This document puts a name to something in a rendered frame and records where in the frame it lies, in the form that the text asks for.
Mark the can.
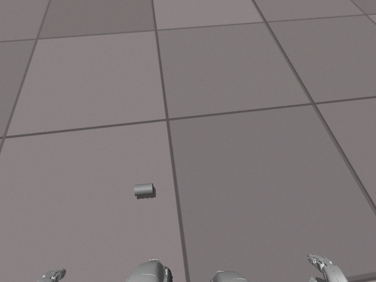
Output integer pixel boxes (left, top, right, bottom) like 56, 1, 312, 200
134, 183, 153, 196

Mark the left robot hand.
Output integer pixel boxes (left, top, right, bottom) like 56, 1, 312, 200
37, 268, 66, 282

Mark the right robot hand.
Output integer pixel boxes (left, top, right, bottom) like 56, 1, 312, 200
307, 254, 348, 282

